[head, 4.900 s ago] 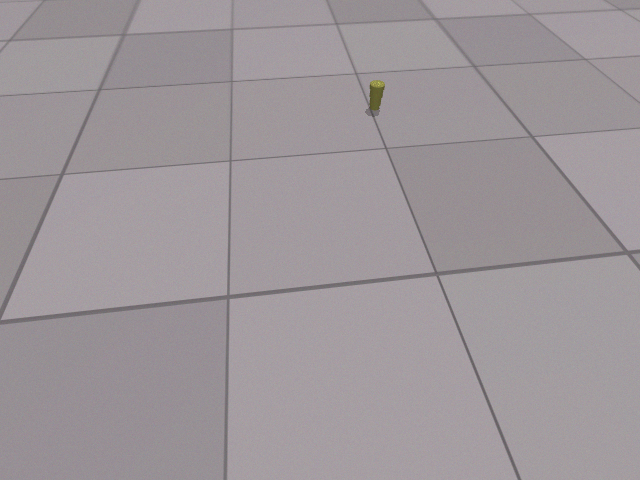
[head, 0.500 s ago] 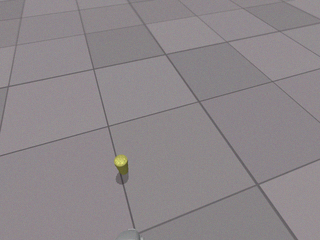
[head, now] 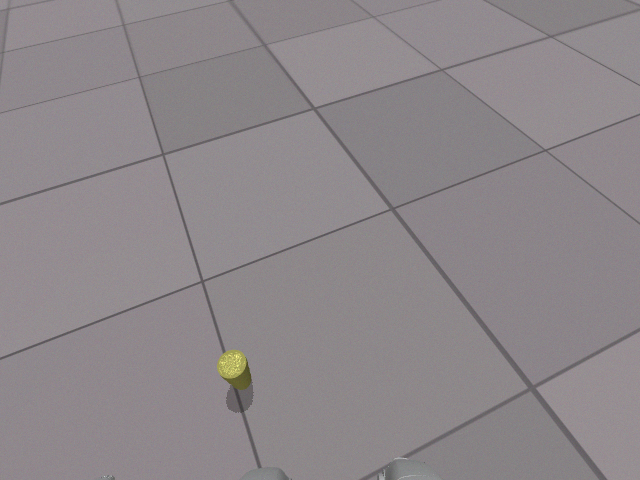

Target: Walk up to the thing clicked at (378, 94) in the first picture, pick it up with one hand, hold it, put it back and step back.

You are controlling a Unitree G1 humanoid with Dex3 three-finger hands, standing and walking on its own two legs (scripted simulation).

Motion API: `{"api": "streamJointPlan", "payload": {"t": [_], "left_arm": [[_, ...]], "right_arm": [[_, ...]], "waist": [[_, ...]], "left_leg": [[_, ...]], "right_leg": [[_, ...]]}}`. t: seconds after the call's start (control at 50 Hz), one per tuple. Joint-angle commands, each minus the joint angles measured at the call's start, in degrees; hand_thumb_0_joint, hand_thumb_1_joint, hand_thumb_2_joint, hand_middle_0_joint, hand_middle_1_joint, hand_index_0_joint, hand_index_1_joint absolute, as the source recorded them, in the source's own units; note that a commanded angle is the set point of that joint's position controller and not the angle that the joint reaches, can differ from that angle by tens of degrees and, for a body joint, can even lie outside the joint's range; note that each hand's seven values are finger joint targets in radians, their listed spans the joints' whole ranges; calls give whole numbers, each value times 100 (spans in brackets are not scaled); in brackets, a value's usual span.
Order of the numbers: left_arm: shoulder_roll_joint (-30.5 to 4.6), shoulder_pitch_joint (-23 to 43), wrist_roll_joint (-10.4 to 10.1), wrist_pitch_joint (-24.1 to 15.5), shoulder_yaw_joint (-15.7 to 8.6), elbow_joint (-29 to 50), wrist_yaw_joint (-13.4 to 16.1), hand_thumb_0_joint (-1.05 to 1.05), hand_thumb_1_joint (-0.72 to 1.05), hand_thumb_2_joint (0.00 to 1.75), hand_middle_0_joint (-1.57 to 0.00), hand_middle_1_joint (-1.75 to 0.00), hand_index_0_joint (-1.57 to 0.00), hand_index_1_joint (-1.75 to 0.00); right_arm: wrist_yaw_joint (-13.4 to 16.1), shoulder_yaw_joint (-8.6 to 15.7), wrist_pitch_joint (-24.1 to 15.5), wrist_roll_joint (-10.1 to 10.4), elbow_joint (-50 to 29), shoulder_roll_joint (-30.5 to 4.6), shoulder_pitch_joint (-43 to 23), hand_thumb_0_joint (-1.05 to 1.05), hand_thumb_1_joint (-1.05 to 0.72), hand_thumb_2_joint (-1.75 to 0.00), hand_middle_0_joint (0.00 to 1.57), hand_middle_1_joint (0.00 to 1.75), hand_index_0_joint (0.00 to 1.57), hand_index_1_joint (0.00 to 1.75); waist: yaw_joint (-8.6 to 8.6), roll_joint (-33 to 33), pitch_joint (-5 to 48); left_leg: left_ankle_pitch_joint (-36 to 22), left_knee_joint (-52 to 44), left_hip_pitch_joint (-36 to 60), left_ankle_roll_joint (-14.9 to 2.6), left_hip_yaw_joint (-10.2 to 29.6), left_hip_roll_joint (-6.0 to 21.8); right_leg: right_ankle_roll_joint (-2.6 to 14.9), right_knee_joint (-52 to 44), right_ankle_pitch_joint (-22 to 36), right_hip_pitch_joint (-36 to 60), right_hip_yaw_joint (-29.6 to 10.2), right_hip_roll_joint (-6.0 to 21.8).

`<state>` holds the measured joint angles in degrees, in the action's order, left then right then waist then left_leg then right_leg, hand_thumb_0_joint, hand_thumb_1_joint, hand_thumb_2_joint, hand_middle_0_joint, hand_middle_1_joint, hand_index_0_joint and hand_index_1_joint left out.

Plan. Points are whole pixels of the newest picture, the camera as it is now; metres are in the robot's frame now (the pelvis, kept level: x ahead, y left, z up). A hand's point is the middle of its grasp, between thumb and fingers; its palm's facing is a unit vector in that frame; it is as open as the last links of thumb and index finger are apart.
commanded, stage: walk up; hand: left
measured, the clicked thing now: (237, 372) +0.48 +0.29 -0.68
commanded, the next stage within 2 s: stand in 1.42 s
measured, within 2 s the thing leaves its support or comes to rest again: neither
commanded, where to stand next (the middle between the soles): +0.11 +0.01 m, yaw +0 degrees
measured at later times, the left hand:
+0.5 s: hand out of the picture +0.11 +0.28 -0.15, palm faces -0.01 -0.94 -0.33, open 7.3 cm
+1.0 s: hand out of the picture +0.12 +0.28 -0.13, palm faces +0.01 -0.94 -0.34, open 7.3 cm
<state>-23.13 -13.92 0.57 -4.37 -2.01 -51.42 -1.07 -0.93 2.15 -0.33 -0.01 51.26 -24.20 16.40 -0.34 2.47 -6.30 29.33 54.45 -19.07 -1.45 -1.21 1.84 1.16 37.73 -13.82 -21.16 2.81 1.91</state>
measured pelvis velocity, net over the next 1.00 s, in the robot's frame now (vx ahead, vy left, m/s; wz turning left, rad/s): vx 0.05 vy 0.02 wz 0.02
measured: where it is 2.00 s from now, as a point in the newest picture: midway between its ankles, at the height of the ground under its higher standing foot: outside the picture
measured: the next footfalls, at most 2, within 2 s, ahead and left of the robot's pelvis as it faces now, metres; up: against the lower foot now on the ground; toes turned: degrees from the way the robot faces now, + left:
left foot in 0.20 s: +0.11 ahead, +0.15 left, +0.00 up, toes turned +2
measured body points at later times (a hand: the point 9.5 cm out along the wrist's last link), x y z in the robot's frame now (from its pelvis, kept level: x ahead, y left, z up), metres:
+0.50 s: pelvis +0.04 +0.03 +0.01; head +0.06 +0.04 +0.46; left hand +0.11 +0.33 -0.12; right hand +0.15 -0.27 -0.11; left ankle +0.08 +0.15 -0.72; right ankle +0.07 -0.12 -0.72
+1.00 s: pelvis +0.05 +0.02 +0.03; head +0.06 +0.02 +0.48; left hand +0.12 +0.32 -0.10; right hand +0.15 -0.28 -0.11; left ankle +0.08 +0.15 -0.72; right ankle +0.07 -0.12 -0.72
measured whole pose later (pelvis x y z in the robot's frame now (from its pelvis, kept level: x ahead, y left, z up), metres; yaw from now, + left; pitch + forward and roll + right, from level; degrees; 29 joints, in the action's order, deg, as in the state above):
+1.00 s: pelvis +0.05 +0.02 +0.03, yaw +1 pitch -2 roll +0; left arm -20.1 -4.2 0.4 -0.8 -0.2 -67.5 -0.8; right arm -0.9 0.2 -0.3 -0.2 67.4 -20.4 2.8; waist 0.5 0.6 -3.2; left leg 7.7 19.3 -9.3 1.0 -0.7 1.6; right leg -1.5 18.9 -8.6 -7.8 2.2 2.3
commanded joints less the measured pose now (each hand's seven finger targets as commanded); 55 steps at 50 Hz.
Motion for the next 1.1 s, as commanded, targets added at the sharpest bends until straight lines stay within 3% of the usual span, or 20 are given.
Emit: {"api": "streamJointPlan", "payload": {"t": [0.0,0.02,0.08,0.1,0.12,0.16,0.18,0.2,0.22,0.24,0.26,0.28,0.32,0.36,0.44,0.54,0.8,0.9,0.98,1.08], "left_arm": [[-1610,-241,-43,-47,-395,355,197,0,90,90,-20,-30,-20,-30],[-1549,-215,-26,-40,-357,336,204,0,90,90,-20,-30,-20,-30],[-1452,117,34,11,-311,376,207,0,90,90,-20,-30,-20,-30],[-1418,202,21,40,-282,371,209,0,90,90,-20,-30,-20,-30],[-1438,388,-7,83,-262,372,204,0,90,90,-20,-30,-20,-30],[-1196,463,-75,179,-162,333,190,0,90,90,-20,-30,-20,-30],[-1008,461,-105,213,-92,329,183,0,90,90,-20,-30,-20,-30],[-866,321,-177,260,-61,249,182,0,90,90,-20,-30,-20,-30],[-1109,339,-147,312,-156,-33,227,0,90,90,-20,-30,-20,-30],[-1086,320,-123,309,-135,-133,210,0,90,90,-20,-30,-20,-30],[-1028,259,-108,288,-107,-245,192,0,90,90,-20,-30,-20,-30],[-1072,315,-105,245,-109,-352,175,0,90,90,-20,-30,-20,-30],[-1205,450,-85,192,-103,-454,165,0,90,90,-20,-30,-20,-30],[-1166,810,-96,187,-52,-505,144,0,90,90,-20,-30,-20,-30],[-1066,859,-119,195,18,-780,142,0,90,90,-20,-30,-20,-30],[-1021,1051,-104,189,36,-1064,129,0,90,90,-20,-30,-20,-30],[-937,1290,-52,214,-9,-1304,114,0,90,90,-20,-30,-20,-30],[-935,1233,-20,236,-40,-1297,106,0,90,90,-20,-30,-20,-30],[-925,1234,-15,230,-69,-1270,105,0,90,90,-20,-30,-20,-30],[-896,1249,-12,243,-86,-1236,115,0,90,90,-20,-30,-20,-30]], "right_arm": [[96,299,-132,40,-264,-1088,275,0,-90,-90,20,30,20,30],[78,293,-121,25,-185,-1054,293,0,-90,-90,20,30,20,30],[62,255,-98,-3,-3,-824,235,0,-90,-90,20,30,20,30],[61,263,-96,-1,59,-852,134,0,-90,-90,20,30,20,30],[75,266,-108,1,115,-807,141,0,-90,-90,20,30,20,30],[117,297,-162,-31,204,-901,31,0,-90,-90,20,30,20,30],[142,328,-205,-96,174,-1138,-63,0,-90,-90,20,30,20,30],[139,344,-253,-65,32,-1477,-584,0,-90,-90,20,30,20,30],[112,323,-237,-5,69,-1563,-833,0,-90,-90,20,30,20,30],[108,259,-226,-23,87,-1394,-1059,0,-90,-90,20,30,20,30],[108,198,-209,-9,127,-1281,-1200,0,-90,-90,20,30,20,30],[98,138,-189,-2,187,-1141,-1245,0,-90,-90,20,30,20,30],[82,66,-175,37,336,-978,-1179,0,-90,-90,20,30,20,30],[86,52,-172,24,511,-973,-1138,0,-90,-90,20,30,20,30],[84,10,-197,33,683,-980,-1478,0,-90,-90,20,30,20,30],[88,1,-176,62,906,-923,-1635,0,-90,-90,20,30,20,30],[63,-9,-114,17,1233,-825,-1766,0,-90,-90,20,30,20,30],[62,2,-112,-10,1252,-835,-1759,0,-90,-90,20,30,20,30],[62,3,-133,-7,1243,-802,-1667,0,-90,-90,20,30,20,30],[72,11,-117,-13,1233,-787,-1583,0,-90,-90,20,30,20,30]], "waist": [[76,-1179,605],[75,-1243,648],[26,-1392,794],[39,-1313,811],[-65,-1245,870],[-133,-885,816],[-119,-301,837],[139,458,838],[129,553,676],[236,419,599],[287,401,630],[264,451,626],[170,385,806],[25,204,863],[122,196,968],[71,-82,1026],[55,-304,878],[65,-227,802],[60,-253,939],[34,-246,855]], "left_leg": [[-60,376,-1242,-5,331,227],[-242,151,-957,17,272,176],[-646,-938,-127,93,29,119],[-890,-1135,156,100,-45,43],[-1308,-1514,497,75,-158,-18],[-1973,-2324,1077,-3,-9,-3],[-2139,-2748,1092,-143,746,538],[-1896,-3252,426,-621,2105,1468],[-1587,-3324,-273,-970,2217,1632],[-1498,-3280,-475,-872,1879,1421],[-1521,-3138,-328,-606,1407,1104],[-1605,-3007,-329,-333,1155,854],[-1470,-2929,-162,-108,952,649],[-1536,-3075,340,-96,866,583],[-2023,-3256,618,-133,862,674],[-2562,-3290,1000,-61,680,586],[-2287,-3796,1213,63,578,547],[-1807,-3950,1083,68,633,539],[-2193,-3869,1164,67,594,547],[-2202,-3875,1050,72,611,542]], "right_leg": [[1210,-1534,1283,1263,-1800,1490],[1120,-1453,1559,1036,-1522,1311],[1044,-1142,2006,512,-1005,1186],[994,-1014,1855,262,-934,1153],[920,-806,1626,94,-831,1116],[593,-457,910,-450,-779,960],[332,-93,478,-624,-665,734],[0,333,-511,-272,-217,50],[18,557,-1361,386,-296,38],[57,309,-1254,646,-311,55],[73,-267,-713,736,-348,122],[73,-547,-128,883,-441,218],[146,-911,232,1034,-801,478],[131,-966,331,821,-706,463],[31,-1264,549,1048,-549,429],[-7,-1675,968,1192,-586,564],[-88,-2265,654,1288,-605,627],[-74,-2332,349,1290,-599,605],[-79,-2307,564,1417,-596,621],[-82,-2345,508,1458,-576,601]]}}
